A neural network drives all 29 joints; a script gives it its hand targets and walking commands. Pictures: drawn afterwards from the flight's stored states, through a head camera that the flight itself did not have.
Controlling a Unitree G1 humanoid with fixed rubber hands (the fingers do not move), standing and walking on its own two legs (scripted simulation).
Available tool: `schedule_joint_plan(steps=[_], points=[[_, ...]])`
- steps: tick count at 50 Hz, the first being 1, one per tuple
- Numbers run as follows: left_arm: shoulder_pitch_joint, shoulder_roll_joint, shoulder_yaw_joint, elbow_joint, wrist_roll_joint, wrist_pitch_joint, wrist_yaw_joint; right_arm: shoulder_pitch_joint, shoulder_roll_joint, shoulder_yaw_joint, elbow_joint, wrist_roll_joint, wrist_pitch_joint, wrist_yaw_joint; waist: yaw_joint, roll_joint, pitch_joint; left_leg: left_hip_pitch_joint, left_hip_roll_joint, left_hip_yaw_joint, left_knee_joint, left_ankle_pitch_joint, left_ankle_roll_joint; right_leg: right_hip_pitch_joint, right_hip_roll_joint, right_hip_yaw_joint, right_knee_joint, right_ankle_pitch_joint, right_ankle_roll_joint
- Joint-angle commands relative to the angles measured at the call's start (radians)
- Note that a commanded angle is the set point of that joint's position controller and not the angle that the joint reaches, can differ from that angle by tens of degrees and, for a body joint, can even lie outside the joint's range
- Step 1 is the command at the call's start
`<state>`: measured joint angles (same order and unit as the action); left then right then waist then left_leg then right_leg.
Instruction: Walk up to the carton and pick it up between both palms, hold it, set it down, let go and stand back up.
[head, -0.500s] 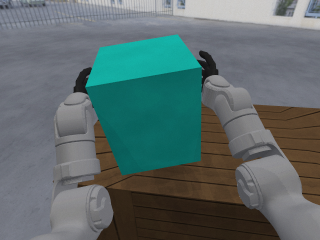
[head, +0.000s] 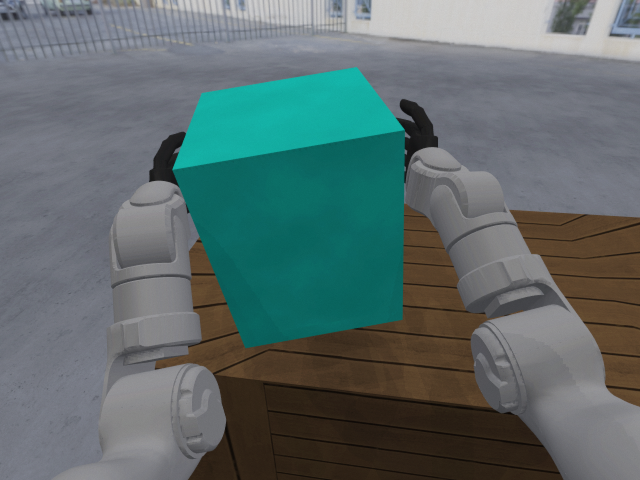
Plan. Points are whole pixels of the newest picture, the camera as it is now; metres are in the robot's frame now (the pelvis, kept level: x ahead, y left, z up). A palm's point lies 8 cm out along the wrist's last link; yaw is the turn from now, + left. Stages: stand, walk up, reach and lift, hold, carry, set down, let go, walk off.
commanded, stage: hold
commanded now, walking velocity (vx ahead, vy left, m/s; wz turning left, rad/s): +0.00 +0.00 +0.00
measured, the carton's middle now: (301, 205) +0.38 +0.00 +0.24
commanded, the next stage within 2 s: none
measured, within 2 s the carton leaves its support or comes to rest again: neither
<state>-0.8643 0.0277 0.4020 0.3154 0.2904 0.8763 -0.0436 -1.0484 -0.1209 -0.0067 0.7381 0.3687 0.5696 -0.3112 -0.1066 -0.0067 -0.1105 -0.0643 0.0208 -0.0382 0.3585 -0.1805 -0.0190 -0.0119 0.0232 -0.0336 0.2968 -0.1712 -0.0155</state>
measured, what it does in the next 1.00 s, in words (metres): stands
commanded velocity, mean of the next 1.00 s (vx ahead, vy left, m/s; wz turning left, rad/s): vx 0.00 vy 0.00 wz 0.00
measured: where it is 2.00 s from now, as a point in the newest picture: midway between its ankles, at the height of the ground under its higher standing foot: outside the picture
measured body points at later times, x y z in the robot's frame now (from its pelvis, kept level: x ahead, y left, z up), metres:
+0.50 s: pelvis +0.01 +0.00 +0.00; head -0.08 +0.01 +0.44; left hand +0.38 +0.15 +0.27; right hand +0.38 -0.15 +0.29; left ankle +0.02 +0.13 -0.75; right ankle +0.00 -0.11 -0.75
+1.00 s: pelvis +0.00 +0.00 +0.00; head -0.09 +0.01 +0.44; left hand +0.38 +0.15 +0.27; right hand +0.38 -0.15 +0.30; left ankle +0.02 +0.13 -0.75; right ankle +0.00 -0.11 -0.75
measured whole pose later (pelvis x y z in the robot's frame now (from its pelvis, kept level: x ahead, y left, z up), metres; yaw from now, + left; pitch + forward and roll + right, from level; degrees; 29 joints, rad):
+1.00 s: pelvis +0.00 +0.00 +0.00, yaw +0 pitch -6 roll -1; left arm -0.86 0.03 0.39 0.31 0.29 0.88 -0.04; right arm -1.04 -0.13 0.00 0.73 0.38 0.58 -0.31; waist -0.11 0.00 -0.11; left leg -0.07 0.02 -0.05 0.36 -0.18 -0.02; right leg -0.01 0.03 -0.03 0.30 -0.17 -0.02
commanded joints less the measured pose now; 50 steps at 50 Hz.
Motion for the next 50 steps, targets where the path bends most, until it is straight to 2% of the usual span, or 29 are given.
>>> schedule_joint_plan(steps=[1,3,4,10,13,17,23,28,35,37,40,44,47,50], points=[[-0.834,-0.513,-0.422,-0.110,-0.149,-0.085,-0.115,-0.656,0.676,0.252,-0.204,0.143,0.020,0.114,-0.007,0.046,-0.244,0.032,-0.061,0.026,-0.052,0.157,-0.019,0.076,0.046,0.004,-0.027,0.182,0.080],[-0.839,-0.511,-0.415,-0.098,-0.146,-0.086,-0.119,-0.650,0.669,0.237,-0.177,0.137,0.022,0.115,-0.012,0.047,-0.227,0.017,-0.059,0.028,-0.064,0.119,-0.019,0.067,0.046,0.004,-0.032,0.140,0.078],[-0.839,-0.513,-0.415,-0.096,-0.149,-0.088,-0.119,-0.669,0.675,0.242,-0.192,0.141,0.018,0.118,-0.002,0.043,-0.233,0.006,-0.059,0.028,-0.066,0.120,-0.017,0.069,0.048,0.002,-0.030,0.138,0.078],[-0.824,-0.507,-0.420,-0.124,-0.155,-0.092,-0.117,-0.666,0.685,0.273,-0.240,0.161,0.015,0.107,-0.005,0.027,-0.295,0.047,-0.066,0.027,-0.035,0.210,-0.022,0.110,0.049,0.004,-0.013,0.255,0.087],[-0.821,-0.528,-0.439,-0.146,-0.166,-0.093,-0.118,-0.671,0.691,0.283,-0.280,0.165,0.010,0.101,-0.011,0.033,-0.307,0.052,-0.069,0.025,-0.029,0.218,-0.022,0.108,0.048,0.005,-0.013,0.264,0.089],[-0.807,-0.515,-0.428,-0.137,-0.152,-0.086,-0.118,-0.640,0.676,0.278,-0.254,0.165,0.019,0.100,-0.005,0.034,-0.266,0.050,-0.068,0.025,-0.036,0.210,-0.022,0.095,0.048,0.004,-0.019,0.250,0.086],[-0.799,-0.522,-0.446,-0.181,-0.161,-0.080,-0.112,-0.637,0.682,0.297,-0.295,0.177,0.021,0.096,-0.010,0.032,-0.285,0.075,-0.067,0.024,-0.021,0.256,-0.030,0.097,0.057,-0.001,-0.013,0.291,0.090],[-0.815,-0.519,-0.446,-0.158,-0.159,-0.075,-0.115,-0.642,0.673,0.273,-0.264,0.156,0.028,0.104,-0.010,0.039,-0.244,0.046,-0.060,0.025,-0.045,0.187,-0.025,0.073,0.051,0.004,-0.026,0.207,0.081],[-0.817,-0.534,-0.448,-0.155,-0.159,-0.078,-0.112,-0.661,0.680,0.278,-0.271,0.161,0.023,0.109,-0.002,0.045,-0.275,0.060,-0.060,0.024,-0.035,0.212,-0.026,0.082,0.054,0.004,-0.018,0.222,0.081],[-0.824,-0.536,-0.458,-0.166,-0.169,-0.080,-0.109,-0.663,0.681,0.283,-0.276,0.167,0.020,0.110,-0.006,0.046,-0.298,0.068,-0.059,0.019,-0.027,0.227,-0.027,0.083,0.055,0.003,-0.013,0.238,0.080],[-0.829,-0.527,-0.442,-0.137,-0.156,-0.077,-0.110,-0.646,0.670,0.256,-0.222,0.153,0.028,0.112,-0.012,0.054,-0.241,0.051,-0.056,0.022,-0.045,0.176,-0.029,0.061,0.053,0.004,-0.026,0.178,0.076],[-0.858,-0.542,-0.456,-0.132,-0.169,-0.084,-0.111,-0.663,0.670,0.242,-0.208,0.145,0.024,0.122,-0.018,0.068,-0.252,0.024,-0.050,0.016,-0.055,0.136,-0.028,0.062,0.054,0.004,-0.024,0.138,0.070],[-0.832,-0.533,-0.443,-0.129,-0.165,-0.087,-0.109,-0.666,0.683,0.266,-0.236,0.158,0.020,0.116,-0.011,0.043,-0.278,0.040,-0.061,0.020,-0.036,0.202,-0.024,0.089,0.052,0.004,-0.018,0.224,0.079],[-0.812,-0.510,-0.410,-0.107,-0.147,-0.083,-0.112,-0.668,0.678,0.276,-0.236,0.162,0.022,0.107,0.003,0.019,-0.268,0.040,-0.067,0.024,-0.038,0.187,-0.016,0.099,0.047,0.010,-0.018,0.239,0.090]])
